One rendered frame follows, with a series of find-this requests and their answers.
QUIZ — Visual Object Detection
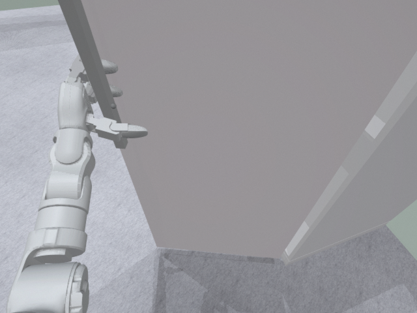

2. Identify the left robot upper arm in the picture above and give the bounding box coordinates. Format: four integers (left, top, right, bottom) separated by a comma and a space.
10, 262, 89, 313

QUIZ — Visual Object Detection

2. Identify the handle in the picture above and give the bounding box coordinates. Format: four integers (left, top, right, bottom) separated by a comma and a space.
58, 0, 131, 149

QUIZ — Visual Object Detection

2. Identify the left robot hand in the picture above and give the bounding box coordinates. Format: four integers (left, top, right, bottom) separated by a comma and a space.
57, 55, 148, 142

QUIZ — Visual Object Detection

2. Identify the fridge door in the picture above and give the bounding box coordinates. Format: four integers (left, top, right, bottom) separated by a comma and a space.
81, 0, 417, 259

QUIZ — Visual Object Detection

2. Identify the left robot forearm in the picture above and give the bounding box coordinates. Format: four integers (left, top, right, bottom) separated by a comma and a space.
6, 128, 95, 313

